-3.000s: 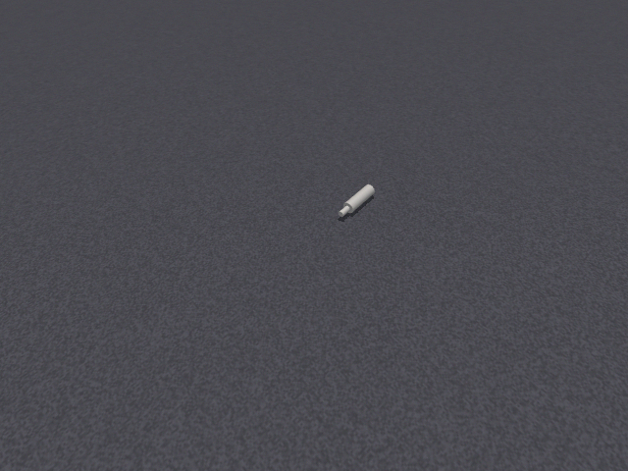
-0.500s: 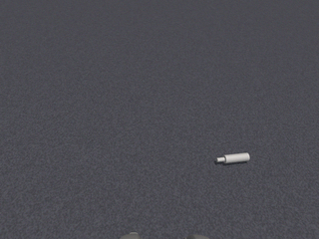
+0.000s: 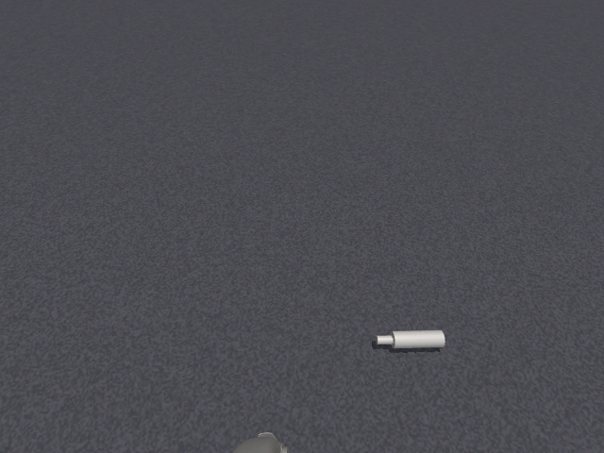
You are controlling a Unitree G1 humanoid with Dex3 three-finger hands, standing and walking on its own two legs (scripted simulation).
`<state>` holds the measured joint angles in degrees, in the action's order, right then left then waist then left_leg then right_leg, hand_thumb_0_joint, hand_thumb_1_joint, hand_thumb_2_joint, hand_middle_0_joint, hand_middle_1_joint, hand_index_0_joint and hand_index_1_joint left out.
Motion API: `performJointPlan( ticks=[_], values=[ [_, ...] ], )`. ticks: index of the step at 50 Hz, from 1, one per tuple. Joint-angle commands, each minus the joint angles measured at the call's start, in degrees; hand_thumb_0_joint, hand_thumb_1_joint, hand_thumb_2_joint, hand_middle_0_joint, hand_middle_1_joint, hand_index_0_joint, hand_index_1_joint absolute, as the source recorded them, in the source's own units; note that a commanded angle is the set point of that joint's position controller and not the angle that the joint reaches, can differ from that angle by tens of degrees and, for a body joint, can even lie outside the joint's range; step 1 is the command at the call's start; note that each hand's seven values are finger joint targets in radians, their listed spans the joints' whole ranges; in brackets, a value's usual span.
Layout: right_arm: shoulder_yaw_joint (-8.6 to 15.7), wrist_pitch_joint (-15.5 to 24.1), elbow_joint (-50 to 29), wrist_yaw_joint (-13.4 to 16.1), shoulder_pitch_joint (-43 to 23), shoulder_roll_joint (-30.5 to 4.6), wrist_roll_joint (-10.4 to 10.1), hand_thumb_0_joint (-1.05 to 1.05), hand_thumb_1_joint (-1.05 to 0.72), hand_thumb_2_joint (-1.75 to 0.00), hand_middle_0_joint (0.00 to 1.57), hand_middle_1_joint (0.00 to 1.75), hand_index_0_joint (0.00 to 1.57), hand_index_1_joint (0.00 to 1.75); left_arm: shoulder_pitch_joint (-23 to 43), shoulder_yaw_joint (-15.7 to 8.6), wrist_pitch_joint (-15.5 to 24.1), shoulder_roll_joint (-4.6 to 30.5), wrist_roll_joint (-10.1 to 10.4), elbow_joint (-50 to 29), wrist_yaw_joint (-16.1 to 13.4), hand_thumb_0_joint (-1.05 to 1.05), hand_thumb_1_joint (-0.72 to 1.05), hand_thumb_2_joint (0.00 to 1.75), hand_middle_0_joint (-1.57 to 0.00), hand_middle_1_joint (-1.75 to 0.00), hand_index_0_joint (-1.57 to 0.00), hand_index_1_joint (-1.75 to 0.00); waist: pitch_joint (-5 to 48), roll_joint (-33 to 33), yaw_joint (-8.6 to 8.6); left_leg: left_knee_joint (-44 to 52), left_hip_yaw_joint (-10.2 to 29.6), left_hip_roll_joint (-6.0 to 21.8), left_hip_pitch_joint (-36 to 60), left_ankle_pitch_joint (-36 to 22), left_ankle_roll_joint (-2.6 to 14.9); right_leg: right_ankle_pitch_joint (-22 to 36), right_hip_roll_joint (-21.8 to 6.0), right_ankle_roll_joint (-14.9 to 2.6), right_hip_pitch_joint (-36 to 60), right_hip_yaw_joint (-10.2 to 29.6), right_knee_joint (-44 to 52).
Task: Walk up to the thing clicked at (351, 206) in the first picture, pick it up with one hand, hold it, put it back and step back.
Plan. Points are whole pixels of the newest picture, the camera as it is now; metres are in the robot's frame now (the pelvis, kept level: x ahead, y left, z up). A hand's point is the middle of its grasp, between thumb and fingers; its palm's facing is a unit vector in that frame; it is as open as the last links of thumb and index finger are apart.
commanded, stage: walk up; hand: left
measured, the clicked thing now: (409, 339) +0.59 -0.32 -0.72
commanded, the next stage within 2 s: none
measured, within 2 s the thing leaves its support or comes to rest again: neither
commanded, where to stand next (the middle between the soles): +0.26 -0.51 m, yaw +4 degrees
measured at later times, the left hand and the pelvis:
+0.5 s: hand out of the picture +0.15 +0.07 -0.15, palm faces +0.01 -0.93 -0.38, open 7.4 cm; pelvis +0.08 -0.23 -0.02, yaw +1 degrees
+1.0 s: hand (406, 398) +0.25 -0.13 -0.16, palm faces -0.07 -0.92 -0.38, open 7.4 cm; pelvis +0.14 -0.43 -0.03, yaw +1 degrees
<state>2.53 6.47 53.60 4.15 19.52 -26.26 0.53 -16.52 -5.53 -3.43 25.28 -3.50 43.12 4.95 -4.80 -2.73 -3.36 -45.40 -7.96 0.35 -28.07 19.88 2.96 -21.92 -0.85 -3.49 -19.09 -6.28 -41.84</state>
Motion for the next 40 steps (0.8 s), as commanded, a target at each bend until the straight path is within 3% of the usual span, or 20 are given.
performJointPlan(
  ticks=[1,2,3,7,10,15,17,19,20,21,22,27,29,31,32,33,34,36,38,40],
  values=[
    [6.7,0.9,0.6,2.9,18.1,-20.8,1.8,0.00,-0.90,-0.90,0.20,0.30,0.20,0.30,4.3,-1.1,1.0,4.9,0.9,-9.5,-0.4,0.00,0.90,0.90,-0.20,-0.30,-0.20,-0.30,9.2,15.1,7.88,23.7,37.8,19.7,32.1,0.0,4.51,-5.1,0.5,-1.13,-24.2,6.7,-15.1],
    [7.1,0.5,-2.6,3.6,13.9,-22.4,1.2,0.00,-0.90,-0.90,0.20,0.30,0.20,0.30,2.1,-2.6,-0.4,10.1,0.2,-8.2,-0.8,0.00,0.90,0.90,-0.20,-0.30,-0.20,-0.30,9.4,5.5,6.54,29.1,50.5,27.9,27.5,16.0,9.01,-8.1,-0.2,0.77,-25.3,12.6,-23.8],
    [7.0,0.4,-3.9,3.6,9.3,-23.6,-0.6,0.00,-0.90,-0.90,0.20,0.30,0.20,0.30,-1.0,-3.6,-1.2,14.4,0.1,-6.7,-0.8,0.00,0.90,0.90,-0.20,-0.30,-0.20,-0.30,7.9,2.1,5.23,29.5,49.6,29.2,23.7,18.0,11.53,-9.0,-1.6,1.74,-25.2,15.7,-28.6],
    [5.1,0.8,-3.6,2.6,3.6,-18.5,0.5,0.00,-0.90,-0.90,0.20,0.30,0.20,0.30,-1.7,-4.8,-0.7,13.8,0.0,-3.9,-0.2,0.00,0.90,0.90,-0.20,-0.30,-0.20,-0.30,2.0,7.5,2.60,24.6,28.0,19.5,11.1,10.4,9.44,-1.5,-4.9,3.18,-20.0,15.5,-25.7],
    [5.4,1.0,-3.9,2.0,4.0,-19.2,0.9,0.00,-0.90,-0.90,0.20,0.30,0.20,0.30,-1.0,-5.0,-0.9,13.0,0.1,-3.4,0.6,0.00,0.90,0.90,-0.20,-0.30,-0.20,-0.30,1.7,9.2,3.53,22.7,22.2,17.7,8.2,6.1,9.60,-0.3,-5.6,4.37,-17.9,12.7,-23.2],
    [6.9,0.4,-4.4,1.6,0.7,-23.6,1.8,0.00,-0.90,-0.90,0.20,0.30,0.20,0.30,1.5,-5.5,-1.2,12.6,0.5,-4.2,1.8,0.00,0.90,0.90,-0.20,-0.30,-0.20,-0.30,3.0,15.1,3.73,21.3,19.2,17.0,2.7,16.2,8.71,-3.8,-6.4,4.14,-11.9,7.6,-13.4],
    [6.8,-0.3,-4.7,1.6,-4.4,-23.5,1.7,0.00,-0.90,-0.90,0.20,0.30,0.20,0.30,-3.5,-5.8,-1.0,11.9,0.8,-2.4,1.6,0.00,0.90,0.90,-0.20,-0.30,-0.20,-0.30,4.8,15.3,-0.26,17.3,14.5,15.7,-3.2,15.0,6.51,0.1,-5.0,3.37,-1.4,4.1,-6.3],
    [5.1,-1.7,-3.8,1.7,-4.2,-18.1,2.4,0.00,-0.90,-0.90,0.20,0.30,0.20,0.30,-12.5,-7.1,-0.5,13.0,0.2,2.0,0.7,0.00,0.90,0.90,-0.20,-0.30,-0.20,-0.30,7.2,1.8,-4.72,-0.9,5.4,8.0,-11.0,16.7,3.00,-0.6,1.0,3.58,11.8,-0.6,3.8],
    [3.1,-2.2,-4.5,1.7,-5.2,-12.3,2.2,0.00,-0.90,-0.90,0.20,0.30,0.20,0.30,-17.6,-7.9,-0.1,16.5,-0.9,2.6,0.1,0.00,0.90,0.90,-0.20,-0.30,-0.20,-0.30,4.3,-13.2,-8.57,-20.5,-0.9,2.9,-20.1,17.3,0.59,-12.7,-5.5,1.01,11.5,11.4,13.4],
    [3.0,-2.0,-6.8,2.5,-6.2,-11.2,0.6,0.00,-0.90,-0.90,0.20,0.30,0.20,0.30,-9.9,-7.8,0.7,21.9,-0.6,-1.3,-0.7,0.00,0.90,0.90,-0.20,-0.30,-0.20,-0.30,0.7,-19.9,-5.08,-27.2,5.5,-2.4,-28.0,19.2,-0.63,-15.8,-16.4,-5.42,6.9,40.1,28.4],
    [3.8,-1.8,-5.9,3.2,-6.4,-13.6,0.3,0.00,-0.90,-0.90,0.20,0.30,0.20,0.30,-1.8,-7.9,1.2,23.3,0.5,-3.9,-1.2,0.00,0.90,0.90,-0.20,-0.30,-0.20,-0.30,-1.3,-13.4,-1.22,-28.8,10.6,2.6,-24.8,14.8,-0.63,-20.0,-20.5,-9.57,3.5,46.0,31.2],
    [3.4,-0.2,2.3,1.9,5.5,-13.3,-0.6,0.00,-0.90,-0.90,0.20,0.30,0.20,0.30,3.2,-4.8,1.6,14.1,-0.1,-4.1,-1.8,0.00,0.90,0.90,-0.20,-0.30,-0.20,-0.30,1.5,-11.0,2.73,-11.2,3.3,2.7,-6.2,8.8,-0.53,11.4,-11.9,-11.10,0.3,20.3,14.3],
    [3.5,0.2,2.3,1.8,8.9,-11.9,-0.5,0.00,-0.90,-0.90,0.20,0.30,0.20,0.30,5.6,-3.7,1.5,13.1,-0.2,-5.7,-1.8,0.00,0.90,0.90,-0.20,-0.30,-0.20,-0.30,2.7,-11.0,4.46,-1.9,2.9,1.7,2.6,3.4,0.49,17.7,-12.2,-11.21,-2.5,18.1,12.5],
    [3.9,0.7,4.1,2.2,16.1,-12.0,-0.5,0.00,-0.90,-0.90,0.20,0.30,0.20,0.30,8.1,-2.4,0.8,10.7,0.3,-7.4,-1.3,0.00,0.90,0.90,-0.20,-0.30,-0.20,-0.30,6.1,-4.7,7.61,12.3,3.6,1.2,18.2,-10.5,-0.11,15.7,-8.2,-7.97,-8.3,11.9,2.4],
    [5.4,0.8,3.7,3.2,18.8,-15.8,0.7,0.00,-0.90,-0.90,0.20,0.30,0.20,0.30,6.1,-1.1,0.9,7.7,0.9,-8.2,-1.3,0.00,0.90,0.90,-0.20,-0.30,-0.20,-0.30,9.3,4.8,9.38,19.8,16.0,8.1,26.4,-8.2,0.75,10.5,-5.1,-3.91,-13.5,8.7,-9.0],
    [6.9,0.6,1.4,4.1,17.3,-21.4,1.8,0.00,-0.90,-0.90,0.20,0.30,0.20,0.30,2.9,-0.5,0.4,5.3,0.6,-8.3,-1.6,0.00,0.90,0.90,-0.20,-0.30,-0.20,-0.30,10.2,12.7,7.30,24.5,44.2,24.1,32.3,-6.9,4.51,-6.6,1.8,0.52,-25.1,10.8,-18.8],
    [7.3,0.3,-1.2,4.5,12.3,-23.4,0.3,0.00,-0.90,-0.90,0.20,0.30,0.20,0.30,0.4,-2.1,-1.0,11.8,-0.2,-6.8,-2.1,0.00,0.90,0.90,-0.20,-0.30,-0.20,-0.30,10.8,2.4,5.99,26.1,50.0,30.0,28.2,0.9,9.40,-10.5,-0.5,1.91,-25.2,15.8,-25.3],
    [6.4,0.2,-2.7,4.4,5.7,-20.9,-0.5,0.00,-0.90,-0.90,0.20,0.30,0.20,0.30,-0.1,-3.2,-1.2,14.3,-0.2,-5.2,-2.5,0.00,0.90,0.90,-0.20,-0.30,-0.20,-0.30,6.3,0.2,3.41,22.9,40.8,26.8,20.8,-1.9,11.89,-8.2,-2.4,2.10,-23.7,18.1,-31.1],
    [5.7,0.4,-2.7,3.9,5.0,-18.4,0.2,0.00,-0.90,-0.90,0.20,0.30,0.20,0.30,1.4,-3.9,-0.7,14.0,0.0,-4.9,-2.1,0.00,0.90,0.90,-0.20,-0.30,-0.20,-0.30,3.5,4.2,2.84,19.4,27.1,20.5,14.8,-8.7,9.89,-3.9,-3.7,2.41,-21.6,18.3,-28.8],
    [5.7,0.5,-3.2,3.3,4.8,-18.3,0.6,0.00,-0.90,-0.90,0.20,0.30,0.20,0.30,-0.3,-4.3,-0.8,13.3,0.1,-4.3,-1.3,0.00,0.90,0.90,-0.20,-0.30,-0.20,-0.30,3.6,9.0,2.77,17.6,21.7,19.1,11.4,-12.0,10.58,-2.5,-3.4,3.16,-18.9,15.7,-29.6]
  ],
)
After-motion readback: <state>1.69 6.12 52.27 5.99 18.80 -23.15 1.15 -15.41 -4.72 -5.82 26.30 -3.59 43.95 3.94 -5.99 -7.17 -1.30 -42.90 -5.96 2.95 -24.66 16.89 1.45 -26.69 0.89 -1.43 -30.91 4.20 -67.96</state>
